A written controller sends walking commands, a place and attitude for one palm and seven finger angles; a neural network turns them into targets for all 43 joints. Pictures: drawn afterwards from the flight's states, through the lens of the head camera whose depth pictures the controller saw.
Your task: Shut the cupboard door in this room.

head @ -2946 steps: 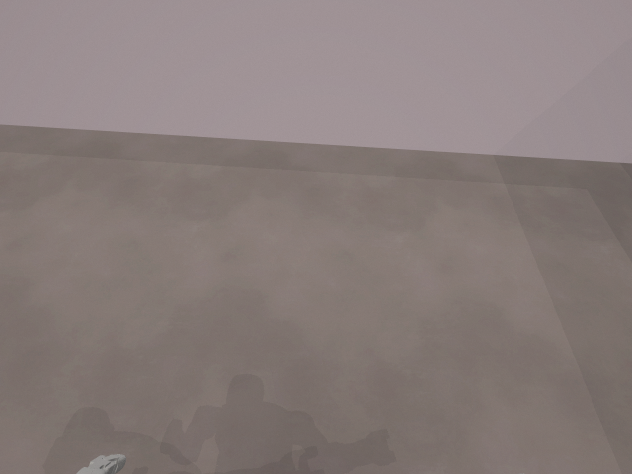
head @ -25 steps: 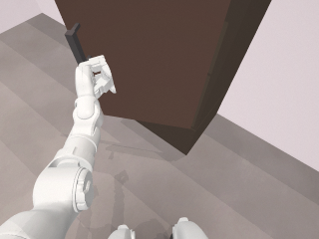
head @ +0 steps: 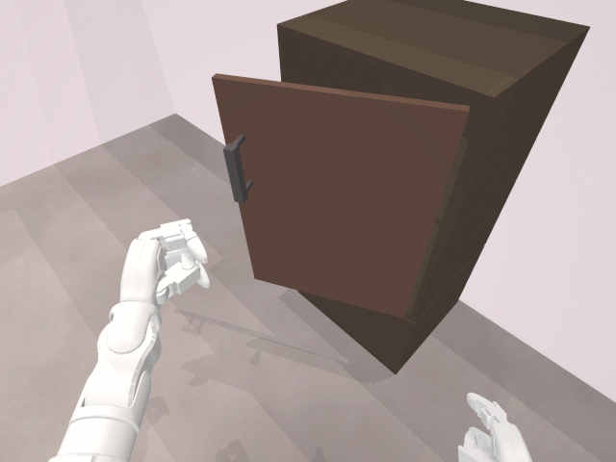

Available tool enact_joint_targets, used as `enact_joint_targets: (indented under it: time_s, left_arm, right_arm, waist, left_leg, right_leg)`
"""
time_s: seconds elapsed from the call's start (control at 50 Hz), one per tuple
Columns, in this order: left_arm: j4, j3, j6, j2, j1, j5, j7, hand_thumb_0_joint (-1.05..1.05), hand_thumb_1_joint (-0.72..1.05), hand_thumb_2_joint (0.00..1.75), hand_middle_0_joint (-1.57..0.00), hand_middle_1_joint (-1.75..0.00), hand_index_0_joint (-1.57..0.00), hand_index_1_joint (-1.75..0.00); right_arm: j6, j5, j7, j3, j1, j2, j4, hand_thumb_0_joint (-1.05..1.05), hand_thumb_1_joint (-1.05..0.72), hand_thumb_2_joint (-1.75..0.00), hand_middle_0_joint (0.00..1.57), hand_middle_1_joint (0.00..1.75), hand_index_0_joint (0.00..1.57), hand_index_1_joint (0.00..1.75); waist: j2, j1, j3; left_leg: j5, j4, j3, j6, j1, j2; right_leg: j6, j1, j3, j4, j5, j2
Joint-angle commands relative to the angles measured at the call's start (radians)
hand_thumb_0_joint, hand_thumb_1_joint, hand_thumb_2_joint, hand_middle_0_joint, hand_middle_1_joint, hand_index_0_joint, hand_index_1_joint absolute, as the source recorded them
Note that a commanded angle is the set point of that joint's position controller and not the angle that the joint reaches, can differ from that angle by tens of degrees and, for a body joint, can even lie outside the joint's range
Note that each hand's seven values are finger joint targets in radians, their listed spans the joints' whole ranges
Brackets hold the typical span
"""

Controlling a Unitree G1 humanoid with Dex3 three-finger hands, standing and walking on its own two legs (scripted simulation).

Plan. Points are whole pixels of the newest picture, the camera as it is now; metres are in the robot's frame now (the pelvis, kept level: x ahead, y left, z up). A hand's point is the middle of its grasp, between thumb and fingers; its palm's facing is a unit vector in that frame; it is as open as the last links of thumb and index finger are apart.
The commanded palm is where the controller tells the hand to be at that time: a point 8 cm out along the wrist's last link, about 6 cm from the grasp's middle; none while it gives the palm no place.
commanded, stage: draw the hand back to the body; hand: left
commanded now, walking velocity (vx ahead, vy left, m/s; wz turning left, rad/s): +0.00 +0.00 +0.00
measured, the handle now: (240, 168) +0.64 +0.17 +0.03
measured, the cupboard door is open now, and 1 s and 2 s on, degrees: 27 27 27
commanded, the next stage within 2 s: step back with the hand held close in 0.94 s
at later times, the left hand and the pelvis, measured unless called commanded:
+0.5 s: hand (51, 320) +0.22 +0.27 +0.16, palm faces +0.41 -0.83 -0.37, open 5.6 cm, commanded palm +0.16 +0.31 +0.18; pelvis +0.02 +0.01 +0.01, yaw +1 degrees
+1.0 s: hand (29, 334) +0.20 +0.26 +0.17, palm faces +0.47 -0.79 -0.39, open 7.4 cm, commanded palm +0.15 +0.30 +0.19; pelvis +0.01 +0.00 +0.01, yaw +1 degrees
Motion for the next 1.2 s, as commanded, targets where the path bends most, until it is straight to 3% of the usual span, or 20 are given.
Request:
enact_joint_targets:
  time_s: [0.0, 0.04, 0.2, 0.28, 0.48, 0.54, 0.56, 0.58, 0.64, 0.72, 0.76, 0.84, 0.96, 1.02, 1.04, 1.06, 1.08, 1.1, 1.14, 1.18]
  left_arm:
    - [-0.349, 0.046, -0.005, 0.145, -0.226, 0.020, 0.044, 0.00, 0.90, 0.90, -0.94, -1.11, -0.94, -1.11]
    - [-0.408, 0.067, 0.010, 0.162, -0.190, 0.027, 0.054, 0.00, 0.90, 0.90, -0.89, -1.05, -0.89, -1.05]
    - [-0.624, 0.119, 0.046, 0.179, 0.069, 0.034, 0.066, 0.00, 0.90, 0.90, -0.67, -0.81, -0.67, -0.81]
    - [-0.678, 0.193, 0.058, 0.219, 0.189, 0.030, 0.072, 0.00, 0.90, 0.90, -0.56, -0.69, -0.56, -0.69]
    - [-0.859, 0.362, 0.036, 0.303, 0.447, 0.027, 0.094, 0.00, 0.90, 0.90, -0.28, -0.39, -0.28, -0.39]
    - [-0.873, 0.420, 0.027, 0.332, 0.512, 0.024, 0.102, 0.00, 0.90, 0.90, -0.20, -0.30, -0.20, -0.30]
    - [-0.830, 0.399, 0.030, 0.308, 0.522, 0.027, 0.100, 0.00, 0.90, 0.90, -0.20, -0.30, -0.20, -0.30]
    - [-0.820, 0.360, 0.030, 0.270, 0.500, 0.026, 0.097, 0.00, 0.90, 0.90, -0.20, -0.30, -0.20, -0.30]
    - [-0.811, 0.343, 0.026, 0.266, 0.448, 0.034, 0.103, 0.00, 0.90, 0.90, -0.20, -0.30, -0.20, -0.30]
    - [-0.823, 0.359, 0.016, 0.286, 0.445, 0.035, 0.108, 0.00, 0.90, 0.90, -0.20, -0.30, -0.20, -0.30]
    - [-0.837, 0.392, 0.012, 0.324, 0.449, 0.035, 0.112, 0.00, 0.90, 0.90, -0.20, -0.30, -0.20, -0.30]
    - [-0.858, 0.392, 0.005, 0.313, 0.459, 0.034, 0.111, 0.00, 0.90, 0.90, -0.20, -0.30, -0.20, -0.30]
    - [-0.804, 0.396, 0.011, 0.302, 0.496, 0.025, 0.101, 0.00, 0.90, 0.90, -0.20, -0.30, -0.20, -0.30]
    - [-0.817, 0.380, 0.009, 0.288, 0.486, 0.025, 0.098, 0.00, 0.90, 0.90, -0.20, -0.30, -0.20, -0.30]
    - [-0.820, 0.383, 0.009, 0.294, 0.480, 0.025, 0.099, 0.00, 0.90, 0.90, -0.20, -0.30, -0.20, -0.30]
    - [-0.866, 0.530, -0.041, 0.453, 0.293, 0.037, 0.118, 0.00, 0.90, 0.90, -0.20, -0.30, -0.20, -0.30]
    - [-0.794, 0.447, -0.049, 0.347, 0.458, 0.035, 0.108, 0.00, 0.90, 0.90, -0.20, -0.30, -0.20, -0.30]
    - [-0.770, 0.413, -0.052, 0.312, 0.533, 0.034, 0.104, 0.00, 0.90, 0.90, -0.20, -0.30, -0.20, -0.30]
    - [-0.807, 0.406, -0.063, 0.312, 0.569, 0.034, 0.107, 0.00, 0.90, 0.90, -0.20, -0.30, -0.20, -0.30]
    - [-0.831, 0.425, -0.069, 0.332, 0.597, 0.032, 0.115, 0.00, 0.90, 0.90, -0.20, -0.30, -0.20, -0.30]
  right_arm:
    - [-0.034, -0.003, -0.028, -0.012, -0.099, -0.086, -0.144, 0.00, -0.90, -0.90, 0.20, 0.30, 0.20, 0.30]
    - [-0.041, -0.010, -0.030, -0.005, -0.109, -0.082, -0.142, 0.00, -0.90, -0.90, 0.20, 0.30, 0.20, 0.30]
    - [-0.069, -0.031, -0.019, 0.007, -0.132, -0.076, -0.146, 0.00, -0.90, -0.90, 0.20, 0.30, 0.20, 0.30]
    - [-0.073, -0.037, -0.016, 0.006, -0.139, -0.077, -0.143, 0.00, -0.90, -0.90, 0.20, 0.30, 0.20, 0.30]
    - [-0.117, -0.040, -0.009, -0.014, -0.140, -0.076, -0.132, 0.00, -0.90, -0.90, 0.20, 0.30, 0.20, 0.30]
    - [-0.133, -0.037, -0.012, -0.022, -0.135, -0.076, -0.125, 0.00, -0.90, -0.90, 0.20, 0.30, 0.20, 0.30]
    - [-0.137, -0.037, -0.014, -0.022, -0.134, -0.082, -0.112, 0.00, -0.90, -0.90, 0.20, 0.30, 0.20, 0.30]
    - [-0.138, -0.036, -0.014, -0.021, -0.130, -0.082, -0.112, 0.00, -0.90, -0.90, 0.20, 0.30, 0.20, 0.30]
    - [-0.146, -0.036, -0.021, -0.029, -0.123, -0.093, -0.104, 0.00, -0.90, -0.90, 0.20, 0.30, 0.20, 0.30]
    - [-0.158, -0.037, -0.028, -0.029, -0.133, -0.090, -0.102, 0.00, -0.90, -0.90, 0.20, 0.30, 0.20, 0.30]
    - [-0.162, -0.040, -0.031, -0.027, -0.134, -0.091, -0.098, 0.00, -0.90, -0.90, 0.20, 0.30, 0.20, 0.30]
    - [-0.171, -0.039, -0.030, -0.022, -0.141, -0.076, -0.101, 0.00, -0.90, -0.90, 0.20, 0.30, 0.20, 0.30]
    - [-0.170, -0.039, -0.028, -0.023, -0.140, -0.078, -0.098, 0.00, -0.90, -0.90, 0.20, 0.30, 0.20, 0.30]
    - [-0.165, -0.039, -0.025, -0.025, -0.137, -0.077, -0.101, 0.00, -0.90, -0.90, 0.20, 0.30, 0.20, 0.30]
    - [-0.165, -0.039, -0.026, -0.026, -0.139, -0.077, -0.103, 0.00, -0.90, -0.90, 0.20, 0.30, 0.20, 0.30]
    - [-0.147, -0.024, -0.019, -0.017, -0.126, -0.095, -0.137, 0.00, -0.90, -0.90, 0.20, 0.30, 0.20, 0.30]
    - [-0.139, -0.036, -0.024, -0.033, -0.128, -0.089, -0.114, 0.00, -0.90, -0.90, 0.20, 0.30, 0.20, 0.30]
    - [-0.124, -0.038, -0.019, -0.040, -0.118, -0.098, -0.113, 0.00, -0.90, -0.90, 0.20, 0.30, 0.20, 0.30]
    - [-0.106, -0.039, -0.017, -0.048, -0.115, -0.097, -0.117, 0.00, -0.90, -0.90, 0.20, 0.30, 0.20, 0.30]
    - [-0.091, -0.038, -0.022, -0.052, -0.114, -0.099, -0.119, 0.00, -0.90, -0.90, 0.20, 0.30, 0.20, 0.30]
  waist:
    - [-0.032, 0.006, -0.100]
    - [0.010, 0.012, -0.104]
    - [0.029, 0.039, -0.091]
    - [0.002, 0.050, -0.054]
    - [0.037, 0.074, -0.057]
    - [0.042, 0.079, -0.031]
    - [0.016, 0.073, 0.011]
    - [0.009, 0.062, 0.037]
    - [-0.002, 0.055, 0.041]
    - [-0.009, 0.068, 0.006]
    - [0.006, 0.077, -0.005]
    - [0.063, 0.078, 0.009]
    - [0.012, 0.077, 0.053]
    - [0.017, 0.071, 0.031]
    - [0.012, 0.073, 0.031]
    - [0.070, 0.032, 0.123]
    - [-0.032, 0.034, 0.050]
    - [-0.065, 0.028, 0.020]
    - [-0.076, 0.021, -0.028]
    - [-0.040, 0.017, -0.078]
  left_leg:
    - [0.141, -0.173, -0.031, 0.021, 0.148, -0.006]
    - [0.173, -0.195, -0.035, 0.018, 0.191, -0.006]
    - [0.322, -0.242, -0.050, 0.004, 0.257, 0.003]
    - [0.319, -0.250, -0.049, 0.002, 0.233, 0.002]
    - [0.371, -0.232, -0.049, -0.004, 0.217, 0.007]
    - [0.337, -0.232, -0.043, -0.004, 0.201, 0.008]
    - [0.319, -0.236, -0.042, -0.002, 0.190, 0.008]
    - [0.288, -0.244, -0.042, -0.001, 0.188, 0.010]
    - [0.239, -0.249, -0.047, 0.007, 0.193, 0.009]
    - [0.228, -0.244, -0.041, 0.014, 0.205, 0.002]
    - [0.224, -0.245, -0.044, 0.012, 0.196, 0.000]
    - [0.234, -0.242, -0.036, 0.008, 0.197, -0.002]
    - [0.225, -0.249, -0.033, 0.008, 0.184, 0.004]
    - [0.228, -0.244, -0.028, 0.011, 0.198, 0.004]
    - [0.220, -0.242, -0.026, 0.013, 0.199, 0.003]
    - [0.120, -0.219, -0.056, 0.022, 0.108, 0.016]
    - [0.133, -0.157, -0.063, 0.028, 0.106, 0.023]
    - [0.154, -0.124, -0.055, 0.028, 0.127, 0.017]
    - [0.175, -0.097, -0.052, 0.024, 0.117, 0.019]
    - [0.240, -0.100, -0.059, 0.020, 0.113, 0.030]
  right_leg:
    - [-0.001, 0.130, 0.013, -0.179, 0.163, -0.002]
    - [-0.006, 0.157, 0.008, -0.195, 0.189, 0.001]
    - [-0.008, 0.248, -0.012, -0.223, 0.289, 0.003]
    - [-0.005, 0.261, -0.015, -0.237, 0.290, 0.000]
    - [0.000, 0.279, -0.019, -0.221, 0.302, -0.006]
    - [0.002, 0.258, -0.019, -0.225, 0.277, -0.005]
    - [0.001, 0.237, -0.020, -0.235, 0.262, -0.003]
    - [0.004, 0.216, -0.021, -0.238, 0.232, -0.006]
    - [0.006, 0.194, -0.019, -0.241, 0.179, -0.006]
    - [0.006, 0.215, -0.012, -0.242, 0.170, -0.010]
    - [0.003, 0.236, -0.009, -0.245, 0.169, -0.011]
    - [0.001, 0.230, -0.006, -0.243, 0.189, -0.010]
    - [0.004, 0.217, -0.004, -0.261, 0.176, -0.007]
    - [0.007, 0.217, 0.000, -0.260, 0.179, -0.010]
    - [0.008, 0.213, 0.002, -0.264, 0.172, -0.010]
    - [0.001, 0.149, 0.084, -0.314, 0.174, -0.067]
    - [-0.010, 0.130, 0.102, -0.313, 0.174, -0.105]
    - [-0.020, 0.112, 0.118, -0.315, 0.193, -0.122]
    - [-0.027, 0.111, 0.123, -0.289, 0.229, -0.148]
    - [-0.030, 0.138, 0.105, -0.234, 0.317, -0.152]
